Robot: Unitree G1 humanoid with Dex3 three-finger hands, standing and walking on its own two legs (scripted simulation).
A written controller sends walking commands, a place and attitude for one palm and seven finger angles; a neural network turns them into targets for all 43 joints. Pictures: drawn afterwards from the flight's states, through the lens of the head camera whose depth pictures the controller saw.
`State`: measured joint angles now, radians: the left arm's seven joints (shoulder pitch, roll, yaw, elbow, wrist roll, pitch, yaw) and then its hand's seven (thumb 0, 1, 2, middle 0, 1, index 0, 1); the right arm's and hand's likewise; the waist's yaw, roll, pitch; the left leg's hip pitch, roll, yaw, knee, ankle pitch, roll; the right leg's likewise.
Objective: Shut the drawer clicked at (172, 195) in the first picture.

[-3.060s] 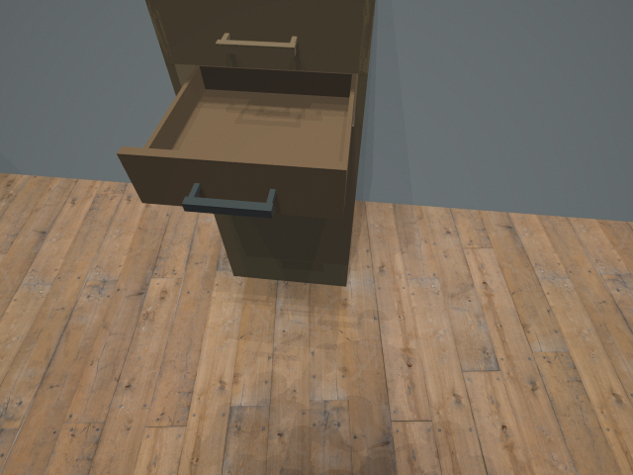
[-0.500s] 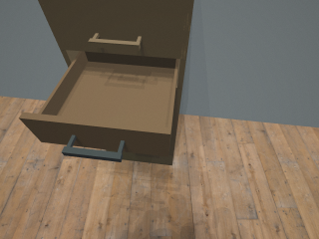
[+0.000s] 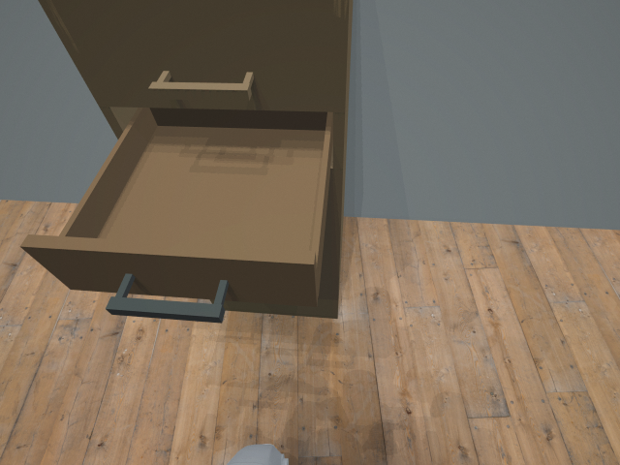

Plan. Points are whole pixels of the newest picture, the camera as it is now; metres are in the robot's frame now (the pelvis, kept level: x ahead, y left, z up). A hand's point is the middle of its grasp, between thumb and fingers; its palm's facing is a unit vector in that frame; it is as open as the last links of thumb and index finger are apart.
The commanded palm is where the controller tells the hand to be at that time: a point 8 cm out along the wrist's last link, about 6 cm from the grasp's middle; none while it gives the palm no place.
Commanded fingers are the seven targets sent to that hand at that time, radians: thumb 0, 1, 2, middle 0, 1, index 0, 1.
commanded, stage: come to a stop and stand still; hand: left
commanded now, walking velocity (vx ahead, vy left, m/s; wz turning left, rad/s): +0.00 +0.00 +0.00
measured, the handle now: (170, 296) +0.32 +0.21 +0.02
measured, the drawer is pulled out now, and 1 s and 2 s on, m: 0.30 0.30 0.30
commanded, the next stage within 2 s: look again from close up in 0.26 s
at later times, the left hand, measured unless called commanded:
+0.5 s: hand out of the picture -0.03 +0.20 -0.16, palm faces -0.03 -0.98 -0.21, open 7.4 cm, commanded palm none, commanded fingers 0.00 0.90 0.90 -0.20 -0.30 -0.20 -0.30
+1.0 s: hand out of the picture +0.04 +0.20 -0.17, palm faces -0.05 -0.98 -0.19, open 7.3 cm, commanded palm +0.11 +0.24 -0.06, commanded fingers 0.00 0.90 0.90 -0.24 -0.34 -0.24 -0.34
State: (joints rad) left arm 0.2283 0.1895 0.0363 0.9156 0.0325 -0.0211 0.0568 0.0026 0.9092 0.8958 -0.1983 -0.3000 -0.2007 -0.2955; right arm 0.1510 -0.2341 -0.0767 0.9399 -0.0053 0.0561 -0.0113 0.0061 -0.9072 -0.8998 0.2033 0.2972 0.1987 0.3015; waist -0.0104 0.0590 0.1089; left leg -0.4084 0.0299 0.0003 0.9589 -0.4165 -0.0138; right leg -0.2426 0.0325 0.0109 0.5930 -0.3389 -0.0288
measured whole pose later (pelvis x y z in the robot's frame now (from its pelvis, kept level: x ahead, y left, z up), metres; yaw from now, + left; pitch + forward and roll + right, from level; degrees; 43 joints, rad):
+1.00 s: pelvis +0.02 +0.03 +0.01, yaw -2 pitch +0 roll +0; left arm 0.27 0.17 -0.03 1.09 0.02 -0.01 0.05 0.01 0.92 0.90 -0.20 -0.30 -0.20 -0.30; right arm 0.26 -0.15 0.00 1.12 -0.01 -0.02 -0.02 0.01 -0.92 -0.90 0.20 0.30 0.20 0.30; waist 0.00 -0.02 0.02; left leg -0.20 -0.05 0.11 0.45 -0.25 0.08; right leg -0.16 0.00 0.06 0.45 -0.29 0.02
